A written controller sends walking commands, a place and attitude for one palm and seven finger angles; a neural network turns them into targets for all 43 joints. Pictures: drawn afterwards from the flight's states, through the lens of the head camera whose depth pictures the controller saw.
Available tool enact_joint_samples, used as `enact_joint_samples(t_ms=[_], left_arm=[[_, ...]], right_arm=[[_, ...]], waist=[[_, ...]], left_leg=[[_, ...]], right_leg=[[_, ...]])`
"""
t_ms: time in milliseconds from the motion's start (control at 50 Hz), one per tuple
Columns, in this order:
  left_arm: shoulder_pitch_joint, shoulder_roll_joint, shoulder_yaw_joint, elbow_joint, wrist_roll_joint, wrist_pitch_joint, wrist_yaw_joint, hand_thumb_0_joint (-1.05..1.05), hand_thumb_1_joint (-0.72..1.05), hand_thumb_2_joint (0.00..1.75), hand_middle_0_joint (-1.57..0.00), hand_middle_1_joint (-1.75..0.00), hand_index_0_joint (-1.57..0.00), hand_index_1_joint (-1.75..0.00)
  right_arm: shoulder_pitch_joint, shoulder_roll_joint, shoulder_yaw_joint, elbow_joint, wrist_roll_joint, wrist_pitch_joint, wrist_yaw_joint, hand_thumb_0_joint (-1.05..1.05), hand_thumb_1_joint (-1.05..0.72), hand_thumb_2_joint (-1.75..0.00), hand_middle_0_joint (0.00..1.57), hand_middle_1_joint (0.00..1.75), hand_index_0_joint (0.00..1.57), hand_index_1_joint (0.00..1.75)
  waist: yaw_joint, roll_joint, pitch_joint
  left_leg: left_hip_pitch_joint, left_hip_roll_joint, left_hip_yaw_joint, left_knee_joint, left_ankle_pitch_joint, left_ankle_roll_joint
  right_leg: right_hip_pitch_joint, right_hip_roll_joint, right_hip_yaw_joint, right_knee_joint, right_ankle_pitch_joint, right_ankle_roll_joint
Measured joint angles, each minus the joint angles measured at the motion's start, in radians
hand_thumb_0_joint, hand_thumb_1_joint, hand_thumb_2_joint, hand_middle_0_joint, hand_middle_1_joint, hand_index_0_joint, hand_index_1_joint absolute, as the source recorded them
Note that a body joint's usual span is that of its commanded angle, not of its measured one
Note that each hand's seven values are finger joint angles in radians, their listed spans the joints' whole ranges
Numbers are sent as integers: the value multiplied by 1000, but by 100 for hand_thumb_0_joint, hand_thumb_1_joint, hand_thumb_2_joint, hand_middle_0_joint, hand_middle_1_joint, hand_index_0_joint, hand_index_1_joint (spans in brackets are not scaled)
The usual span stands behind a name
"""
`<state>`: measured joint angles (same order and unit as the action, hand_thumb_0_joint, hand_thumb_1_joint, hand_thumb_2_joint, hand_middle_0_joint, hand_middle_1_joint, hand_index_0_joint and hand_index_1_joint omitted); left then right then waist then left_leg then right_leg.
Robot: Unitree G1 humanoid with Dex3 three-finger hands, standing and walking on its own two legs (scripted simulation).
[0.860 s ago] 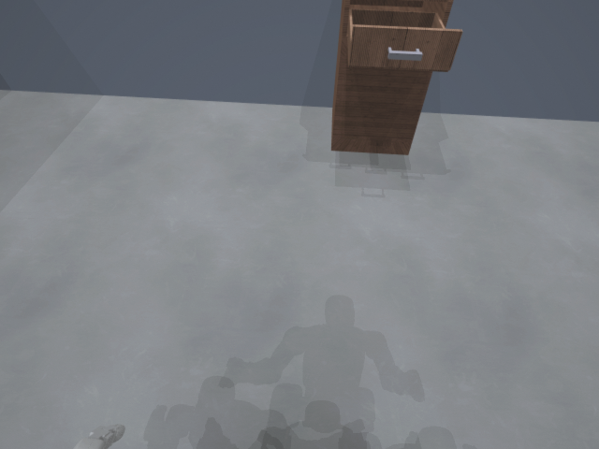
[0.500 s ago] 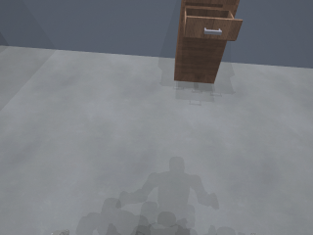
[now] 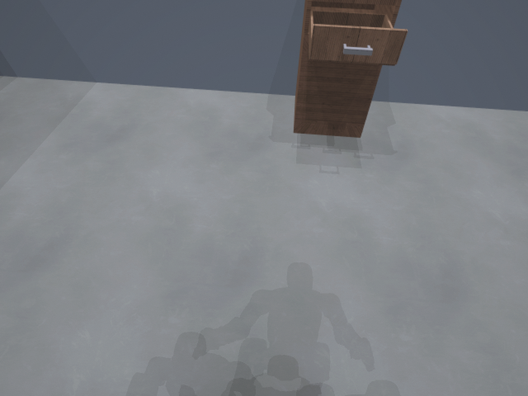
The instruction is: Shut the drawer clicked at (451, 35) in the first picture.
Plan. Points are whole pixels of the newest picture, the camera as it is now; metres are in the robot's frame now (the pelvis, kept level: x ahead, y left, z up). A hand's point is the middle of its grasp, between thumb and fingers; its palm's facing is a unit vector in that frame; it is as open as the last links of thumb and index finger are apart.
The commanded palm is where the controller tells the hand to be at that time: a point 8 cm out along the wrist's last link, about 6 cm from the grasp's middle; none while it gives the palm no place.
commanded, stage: stand and wait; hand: left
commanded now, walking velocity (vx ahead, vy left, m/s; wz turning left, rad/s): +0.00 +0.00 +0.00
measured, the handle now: (357, 48) +1.43 -0.30 -0.09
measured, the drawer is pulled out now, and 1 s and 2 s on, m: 0.30 0.30 0.30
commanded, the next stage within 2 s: look at it before walking up in 0.08 s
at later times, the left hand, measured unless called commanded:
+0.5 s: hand out of the picture +0.08 +0.24 -0.16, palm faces -0.04 -0.94 -0.33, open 7.3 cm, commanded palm none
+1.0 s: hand out of the picture +0.07 +0.22 -0.18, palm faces -0.06 -0.96 -0.26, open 7.4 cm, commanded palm none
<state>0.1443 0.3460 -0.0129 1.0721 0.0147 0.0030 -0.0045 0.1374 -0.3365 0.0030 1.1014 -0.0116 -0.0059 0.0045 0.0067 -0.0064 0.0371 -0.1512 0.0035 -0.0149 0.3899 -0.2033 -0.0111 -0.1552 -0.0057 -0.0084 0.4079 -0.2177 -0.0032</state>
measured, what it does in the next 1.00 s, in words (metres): stands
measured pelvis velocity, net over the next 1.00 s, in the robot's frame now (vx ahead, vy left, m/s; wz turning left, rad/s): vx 0.04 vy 0.00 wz -0.07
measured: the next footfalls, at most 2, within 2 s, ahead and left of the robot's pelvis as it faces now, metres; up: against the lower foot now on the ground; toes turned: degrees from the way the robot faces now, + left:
right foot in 1.30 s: +0.20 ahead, -0.17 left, +0.00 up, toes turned -20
left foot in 1.74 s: +0.44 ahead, -0.01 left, +0.00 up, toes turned -17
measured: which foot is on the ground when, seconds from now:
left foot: down 0.00-1.00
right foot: down 0.00-1.00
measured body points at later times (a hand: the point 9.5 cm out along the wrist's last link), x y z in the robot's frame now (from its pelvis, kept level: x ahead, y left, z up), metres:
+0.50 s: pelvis +0.01 +0.00 +0.00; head +0.01 +0.00 +0.45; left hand +0.08 +0.29 -0.13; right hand +0.09 -0.30 -0.13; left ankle +0.01 +0.13 -0.74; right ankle +0.00 -0.12 -0.74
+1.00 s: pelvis +0.04 +0.00 -0.01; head +0.03 +0.00 +0.44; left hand +0.08 +0.27 -0.16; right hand +0.08 -0.28 -0.15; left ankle +0.01 +0.13 -0.74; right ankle +0.00 -0.12 -0.74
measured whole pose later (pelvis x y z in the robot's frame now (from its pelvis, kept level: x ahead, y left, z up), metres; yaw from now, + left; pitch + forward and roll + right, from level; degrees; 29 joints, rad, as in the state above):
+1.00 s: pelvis +0.04 +0.00 -0.01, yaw -4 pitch -1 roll +0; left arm 0.26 0.28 0.00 1.05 0.02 0.03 -0.02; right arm 0.19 -0.28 0.00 1.08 -0.02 0.00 0.00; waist 0.03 0.00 -0.01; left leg -0.16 0.05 0.04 0.52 -0.34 -0.01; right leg -0.18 0.04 0.05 0.50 -0.31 -0.02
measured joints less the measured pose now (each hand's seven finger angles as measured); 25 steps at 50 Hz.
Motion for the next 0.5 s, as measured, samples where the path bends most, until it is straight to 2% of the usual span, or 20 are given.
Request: enact_joint_samples(t_ms=[500], left_arm=[[-5,-6,-3,8,1,-7,1,1,91,89,-20,-30,-21,-30]], right_arm=[[-21,1,0,8,2,-6,-1,0,-90,-90,20,30,20,30]], waist=[[1,-3,-2]], left_leg=[[8,4,4,-18,0,-3]], right_leg=[[5,4,4,-16,1,-2]])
